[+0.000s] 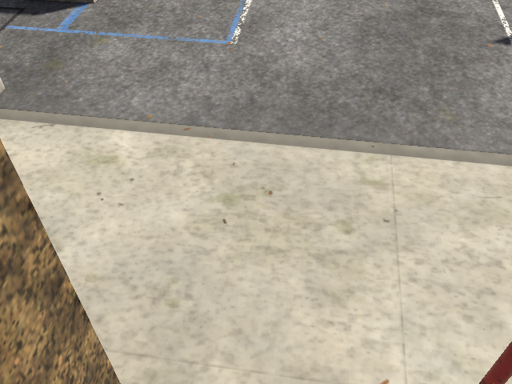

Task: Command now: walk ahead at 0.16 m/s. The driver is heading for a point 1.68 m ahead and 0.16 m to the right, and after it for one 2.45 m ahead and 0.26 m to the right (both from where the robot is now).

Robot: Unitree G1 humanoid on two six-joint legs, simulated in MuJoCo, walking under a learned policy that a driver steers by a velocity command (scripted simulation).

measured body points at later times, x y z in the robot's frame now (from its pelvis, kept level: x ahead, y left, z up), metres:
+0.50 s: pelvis -0.01 +0.00 +0.00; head -0.01 +0.00 +0.45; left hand -0.07 +0.23 -0.15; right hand -0.03 -0.24 -0.15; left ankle -0.04 +0.14 -0.75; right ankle -0.04 -0.16 -0.75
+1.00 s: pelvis -0.01 +0.00 +0.00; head -0.01 +0.00 +0.45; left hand -0.11 +0.22 -0.15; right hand -0.06 -0.23 -0.15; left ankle -0.04 +0.14 -0.75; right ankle -0.04 -0.16 -0.75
